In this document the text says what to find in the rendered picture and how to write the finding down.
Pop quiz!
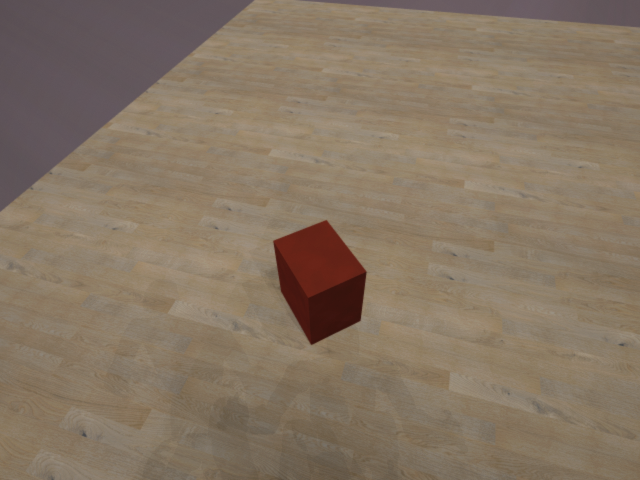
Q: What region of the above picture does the carton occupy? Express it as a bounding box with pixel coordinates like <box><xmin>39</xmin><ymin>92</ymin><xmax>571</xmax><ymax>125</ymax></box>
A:
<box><xmin>273</xmin><ymin>220</ymin><xmax>367</xmax><ymax>345</ymax></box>

